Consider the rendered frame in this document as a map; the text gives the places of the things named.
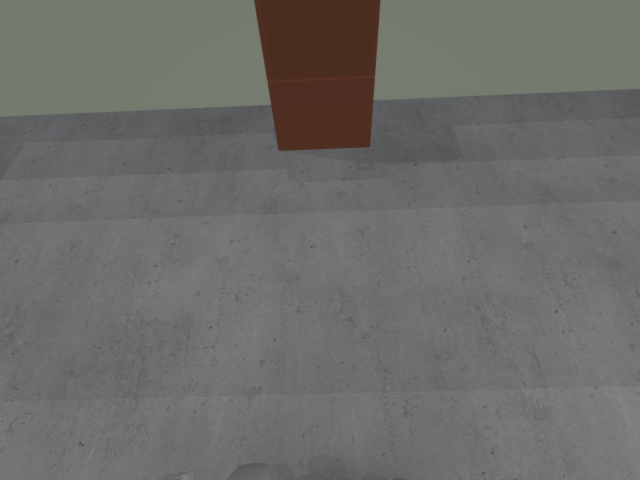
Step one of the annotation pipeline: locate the cupboard door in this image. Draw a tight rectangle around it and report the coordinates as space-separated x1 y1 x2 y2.
259 0 375 78

